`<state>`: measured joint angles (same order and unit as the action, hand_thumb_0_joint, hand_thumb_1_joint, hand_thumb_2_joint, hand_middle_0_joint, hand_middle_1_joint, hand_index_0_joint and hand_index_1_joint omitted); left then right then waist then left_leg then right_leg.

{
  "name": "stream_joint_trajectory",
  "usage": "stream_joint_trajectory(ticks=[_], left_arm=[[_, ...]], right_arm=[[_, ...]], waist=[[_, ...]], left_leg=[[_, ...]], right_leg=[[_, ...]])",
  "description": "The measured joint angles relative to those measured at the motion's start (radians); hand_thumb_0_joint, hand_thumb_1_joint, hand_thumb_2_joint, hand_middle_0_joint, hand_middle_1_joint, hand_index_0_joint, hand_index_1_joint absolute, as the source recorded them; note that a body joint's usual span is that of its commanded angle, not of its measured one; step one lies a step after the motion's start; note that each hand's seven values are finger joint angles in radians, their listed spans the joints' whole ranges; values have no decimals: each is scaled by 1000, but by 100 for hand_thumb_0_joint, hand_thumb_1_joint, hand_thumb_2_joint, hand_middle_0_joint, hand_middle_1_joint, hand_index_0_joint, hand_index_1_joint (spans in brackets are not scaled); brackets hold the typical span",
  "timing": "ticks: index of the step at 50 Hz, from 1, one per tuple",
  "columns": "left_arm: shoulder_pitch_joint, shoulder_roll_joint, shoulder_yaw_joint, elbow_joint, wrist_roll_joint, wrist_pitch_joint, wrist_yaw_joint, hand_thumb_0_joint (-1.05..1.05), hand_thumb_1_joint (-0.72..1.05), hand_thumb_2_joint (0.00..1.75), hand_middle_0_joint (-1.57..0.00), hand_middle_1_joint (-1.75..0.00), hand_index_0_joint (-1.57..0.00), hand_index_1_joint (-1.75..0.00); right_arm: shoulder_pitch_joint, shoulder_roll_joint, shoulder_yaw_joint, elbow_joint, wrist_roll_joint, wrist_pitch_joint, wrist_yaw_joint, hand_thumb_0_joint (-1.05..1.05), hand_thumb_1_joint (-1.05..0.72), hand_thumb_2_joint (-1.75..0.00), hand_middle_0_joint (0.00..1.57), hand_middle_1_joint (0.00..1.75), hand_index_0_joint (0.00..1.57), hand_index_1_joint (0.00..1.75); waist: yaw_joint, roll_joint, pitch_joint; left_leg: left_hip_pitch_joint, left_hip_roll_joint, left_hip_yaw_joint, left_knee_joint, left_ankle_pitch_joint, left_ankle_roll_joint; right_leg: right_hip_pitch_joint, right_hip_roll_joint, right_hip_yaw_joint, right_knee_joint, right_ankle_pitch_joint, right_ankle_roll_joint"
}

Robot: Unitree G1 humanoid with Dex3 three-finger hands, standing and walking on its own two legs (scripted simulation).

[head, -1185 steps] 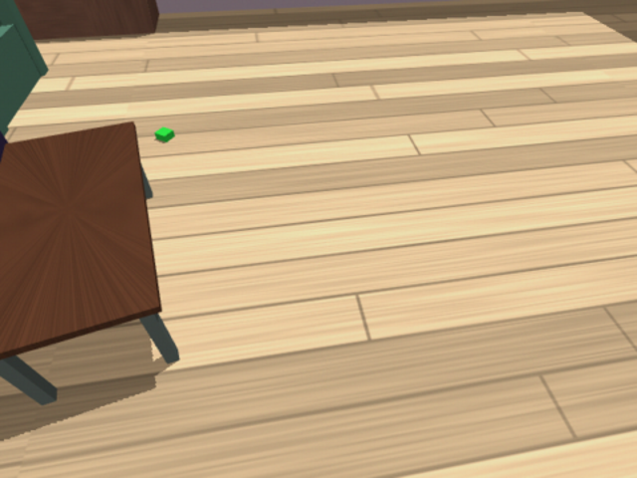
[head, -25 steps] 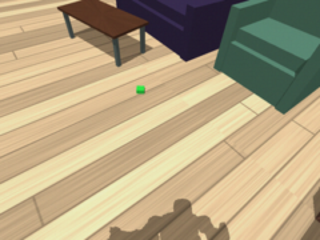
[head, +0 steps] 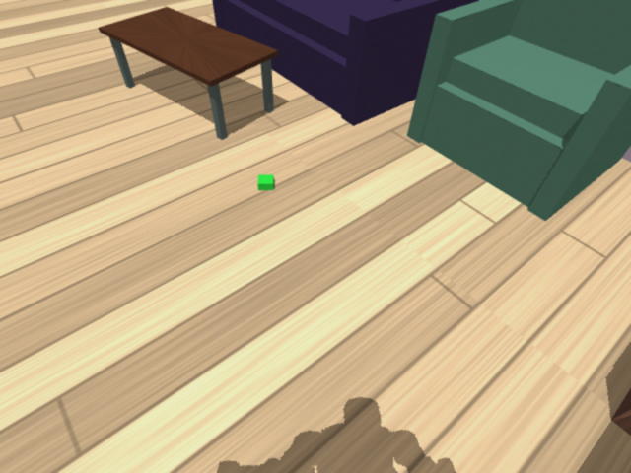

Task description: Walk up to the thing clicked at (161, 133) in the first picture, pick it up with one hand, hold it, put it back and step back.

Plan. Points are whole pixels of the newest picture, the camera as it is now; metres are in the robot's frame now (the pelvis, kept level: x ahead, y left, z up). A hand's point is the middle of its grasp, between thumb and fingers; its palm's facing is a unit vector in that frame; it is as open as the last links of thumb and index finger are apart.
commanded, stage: stand
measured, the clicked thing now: (266, 182) +1.52 +0.23 -0.76
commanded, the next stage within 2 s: walk up in 1.94 s
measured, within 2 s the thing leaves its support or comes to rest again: neither
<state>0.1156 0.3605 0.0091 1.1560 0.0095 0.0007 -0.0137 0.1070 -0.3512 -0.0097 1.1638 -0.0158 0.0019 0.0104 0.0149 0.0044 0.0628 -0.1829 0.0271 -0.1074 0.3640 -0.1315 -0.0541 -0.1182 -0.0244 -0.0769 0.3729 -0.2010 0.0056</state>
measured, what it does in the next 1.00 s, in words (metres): stands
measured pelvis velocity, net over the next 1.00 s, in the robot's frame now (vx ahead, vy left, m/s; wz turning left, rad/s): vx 0.03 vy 0.00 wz -0.02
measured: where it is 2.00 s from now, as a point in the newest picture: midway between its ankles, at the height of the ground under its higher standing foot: outside the picture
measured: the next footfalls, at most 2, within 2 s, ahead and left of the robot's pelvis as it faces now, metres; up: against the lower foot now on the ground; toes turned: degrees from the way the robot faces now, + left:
none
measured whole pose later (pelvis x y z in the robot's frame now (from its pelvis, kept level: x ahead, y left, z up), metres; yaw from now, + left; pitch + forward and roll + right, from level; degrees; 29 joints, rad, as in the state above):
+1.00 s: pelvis +0.03 +0.00 +0.00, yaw -1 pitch -2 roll +0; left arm 0.11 0.36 0.01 1.14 0.01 0.00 -0.01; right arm 0.08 -0.35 0.01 1.14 -0.01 -0.01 0.00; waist 0.02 0.00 0.06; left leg -0.15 0.03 -0.09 0.34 -0.16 -0.05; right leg -0.09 -0.03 -0.06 0.33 -0.21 0.01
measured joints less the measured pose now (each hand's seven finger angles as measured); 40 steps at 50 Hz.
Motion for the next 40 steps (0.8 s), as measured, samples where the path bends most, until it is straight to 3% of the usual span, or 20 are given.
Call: stream_joint_trajectory(ticks=[13,40], left_arm=[[-18,-2,0,-15,-2,3,-1,1,90,90,-20,-30,-20,-30],[-15,-10,1,-20,-4,-3,4,1,90,90,-20,-30,-20,-30]], right_arm=[[7,8,10,-4,1,-4,-3,1,-90,-90,21,30,20,29],[-39,0,18,-28,3,-12,-10,1,-90,-90,21,30,20,29]], waist=[[-8,-4,-5],[4,2,-14]], left_leg=[[-2,0,10,-1,-12,2],[33,-1,21,-18,-31,7]], right_leg=[[-6,-1,10,0,-9,2],[34,-3,18,-35,-16,9]])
